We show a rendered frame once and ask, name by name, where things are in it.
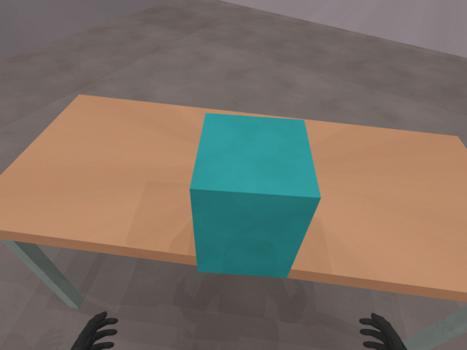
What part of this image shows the carton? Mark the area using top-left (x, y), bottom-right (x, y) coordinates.
top-left (190, 113), bottom-right (321, 278)

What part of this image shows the right robot hand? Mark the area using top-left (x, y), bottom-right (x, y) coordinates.
top-left (359, 313), bottom-right (407, 350)

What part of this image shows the left robot hand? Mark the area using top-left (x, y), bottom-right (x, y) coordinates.
top-left (71, 311), bottom-right (118, 350)

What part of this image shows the table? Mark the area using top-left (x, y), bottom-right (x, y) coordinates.
top-left (0, 94), bottom-right (467, 350)

